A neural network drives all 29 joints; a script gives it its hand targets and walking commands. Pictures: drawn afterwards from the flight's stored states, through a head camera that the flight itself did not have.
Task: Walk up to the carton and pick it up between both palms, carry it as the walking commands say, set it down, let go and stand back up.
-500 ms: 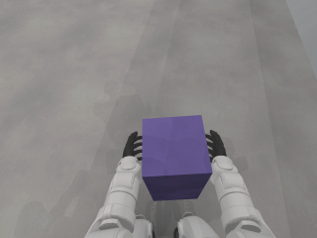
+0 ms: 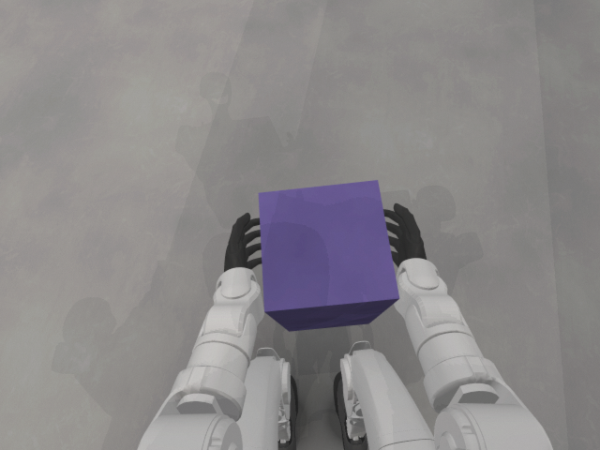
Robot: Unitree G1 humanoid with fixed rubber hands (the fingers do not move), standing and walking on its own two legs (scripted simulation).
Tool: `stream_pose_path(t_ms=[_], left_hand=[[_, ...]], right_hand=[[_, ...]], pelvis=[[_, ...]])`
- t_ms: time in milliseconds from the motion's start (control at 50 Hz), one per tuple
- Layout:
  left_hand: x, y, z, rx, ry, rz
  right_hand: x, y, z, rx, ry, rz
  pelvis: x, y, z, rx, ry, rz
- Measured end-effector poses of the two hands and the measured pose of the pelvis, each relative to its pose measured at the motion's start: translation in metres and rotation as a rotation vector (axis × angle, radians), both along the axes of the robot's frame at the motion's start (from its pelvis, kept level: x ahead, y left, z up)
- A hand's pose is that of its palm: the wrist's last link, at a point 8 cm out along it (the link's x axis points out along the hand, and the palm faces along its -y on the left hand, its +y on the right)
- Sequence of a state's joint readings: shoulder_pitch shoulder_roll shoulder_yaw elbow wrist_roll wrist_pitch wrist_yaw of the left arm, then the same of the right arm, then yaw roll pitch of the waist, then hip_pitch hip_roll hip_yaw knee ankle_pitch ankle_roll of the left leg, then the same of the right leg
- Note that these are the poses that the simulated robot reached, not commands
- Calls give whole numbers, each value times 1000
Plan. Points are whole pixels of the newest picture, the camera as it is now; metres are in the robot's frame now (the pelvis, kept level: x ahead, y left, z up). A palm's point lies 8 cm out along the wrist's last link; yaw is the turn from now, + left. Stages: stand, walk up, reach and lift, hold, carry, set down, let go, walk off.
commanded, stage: set down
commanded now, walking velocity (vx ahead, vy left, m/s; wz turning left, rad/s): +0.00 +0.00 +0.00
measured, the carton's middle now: (324, 271) +0.37 -0.03 -0.13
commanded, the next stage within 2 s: none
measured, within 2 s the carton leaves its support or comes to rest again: neither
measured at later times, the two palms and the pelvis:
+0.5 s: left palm (251, 273) +0.38 +0.09 -0.17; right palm (395, 263) +0.38 -0.15 -0.17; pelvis -0.02 -0.01 -0.06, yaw +0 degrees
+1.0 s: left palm (262, 274) +0.41 +0.08 -0.28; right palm (385, 267) +0.40 -0.16 -0.27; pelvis -0.05 -0.01 -0.12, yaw -1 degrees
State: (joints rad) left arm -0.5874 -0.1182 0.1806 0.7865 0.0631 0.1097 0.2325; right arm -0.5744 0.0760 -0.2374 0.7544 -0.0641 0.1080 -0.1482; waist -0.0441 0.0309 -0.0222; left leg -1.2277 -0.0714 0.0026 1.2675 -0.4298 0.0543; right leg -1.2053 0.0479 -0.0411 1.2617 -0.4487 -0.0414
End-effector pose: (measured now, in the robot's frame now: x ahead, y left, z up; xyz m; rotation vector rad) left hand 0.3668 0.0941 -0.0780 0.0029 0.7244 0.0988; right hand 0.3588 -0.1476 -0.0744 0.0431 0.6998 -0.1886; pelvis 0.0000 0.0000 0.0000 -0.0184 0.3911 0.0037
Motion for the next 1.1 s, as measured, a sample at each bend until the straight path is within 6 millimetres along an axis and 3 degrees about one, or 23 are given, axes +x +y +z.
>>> stream_pose_path(t_ms=[260, 700, 820, 900, 1000, 1100], left_hand=[[8, -2, -51, 9, 12, -6], [30, -7, -131, 10, 15, -29], [40, -8, -156, 6, 2, -32], [47, -10, -176, -6, -25, -26], [41, -12, -199, -5, 16, -14], [44, -10, -208, -4, 41, -13]], right_hand=[[10, -3, -51, -23, 13, 28], [30, -8, -129, -40, 16, 27], [40, -9, -153, -45, 4, 27], [46, -12, -174, -48, -24, 31], [42, -13, -199, -18, 15, 23], [44, -11, -208, -13, 40, 12]], pelvis=[[-4, -6, -29, 10, 75, -7], [-29, -10, -85, 16, 166, -15], [-39, -9, -98, 12, 103, -11], [-53, -8, -101, 11, -46, -8], [-54, -7, -116, 22, -14, -27], [-60, -7, -129, 32, -22, -41]])
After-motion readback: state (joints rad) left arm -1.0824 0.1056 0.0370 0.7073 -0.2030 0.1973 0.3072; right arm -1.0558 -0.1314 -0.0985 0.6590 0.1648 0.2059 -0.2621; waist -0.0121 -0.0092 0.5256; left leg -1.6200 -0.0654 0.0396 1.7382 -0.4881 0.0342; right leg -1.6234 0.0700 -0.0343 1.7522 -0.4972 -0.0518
